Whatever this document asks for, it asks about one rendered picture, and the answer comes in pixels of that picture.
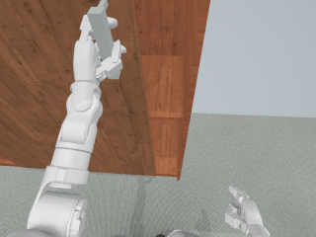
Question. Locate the robot left upper arm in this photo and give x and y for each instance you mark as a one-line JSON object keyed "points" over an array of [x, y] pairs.
{"points": [[56, 214]]}

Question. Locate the left robot hand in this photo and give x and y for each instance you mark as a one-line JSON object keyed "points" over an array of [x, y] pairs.
{"points": [[87, 58]]}

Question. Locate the robot right forearm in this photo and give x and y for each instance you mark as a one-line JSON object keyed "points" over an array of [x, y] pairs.
{"points": [[256, 230]]}

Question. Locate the robot left forearm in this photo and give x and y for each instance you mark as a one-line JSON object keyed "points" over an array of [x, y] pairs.
{"points": [[75, 142]]}

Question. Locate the handle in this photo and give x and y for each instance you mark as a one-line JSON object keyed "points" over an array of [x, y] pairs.
{"points": [[101, 29]]}

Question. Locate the right robot hand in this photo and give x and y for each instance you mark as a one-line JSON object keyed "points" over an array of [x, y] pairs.
{"points": [[241, 217]]}

